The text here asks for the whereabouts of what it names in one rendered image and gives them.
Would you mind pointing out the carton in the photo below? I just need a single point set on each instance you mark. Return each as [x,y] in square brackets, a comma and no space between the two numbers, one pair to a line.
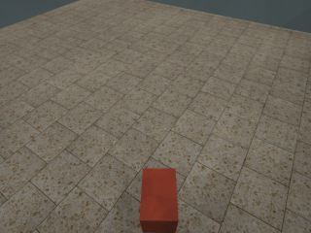
[159,202]

